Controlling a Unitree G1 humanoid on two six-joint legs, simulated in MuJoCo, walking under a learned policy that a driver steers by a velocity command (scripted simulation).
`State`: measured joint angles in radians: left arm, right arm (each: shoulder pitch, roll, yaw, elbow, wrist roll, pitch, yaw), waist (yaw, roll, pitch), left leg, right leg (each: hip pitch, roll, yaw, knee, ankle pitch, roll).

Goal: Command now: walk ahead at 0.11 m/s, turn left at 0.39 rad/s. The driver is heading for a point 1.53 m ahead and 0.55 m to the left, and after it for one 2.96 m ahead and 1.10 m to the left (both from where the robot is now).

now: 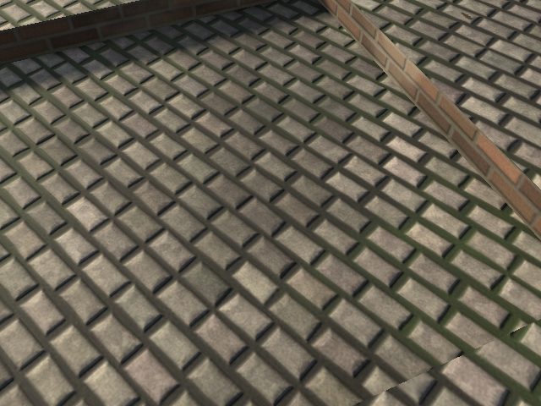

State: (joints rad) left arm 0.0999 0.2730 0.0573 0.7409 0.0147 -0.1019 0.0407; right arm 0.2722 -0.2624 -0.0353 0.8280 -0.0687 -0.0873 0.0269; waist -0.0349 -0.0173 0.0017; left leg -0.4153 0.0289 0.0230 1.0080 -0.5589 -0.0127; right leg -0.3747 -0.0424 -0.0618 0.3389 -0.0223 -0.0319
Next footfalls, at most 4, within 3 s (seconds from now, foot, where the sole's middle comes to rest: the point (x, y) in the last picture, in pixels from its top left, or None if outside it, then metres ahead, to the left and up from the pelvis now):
0.22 left None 0.07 0.14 -0.78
0.84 right None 0.16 -0.06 -0.78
1.30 left None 0.23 0.25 -0.78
1.72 right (178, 373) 0.62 0.28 -0.94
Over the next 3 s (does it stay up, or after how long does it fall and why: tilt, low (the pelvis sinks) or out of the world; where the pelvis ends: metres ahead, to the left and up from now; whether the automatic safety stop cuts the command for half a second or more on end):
stays up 0.95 0.43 -0.17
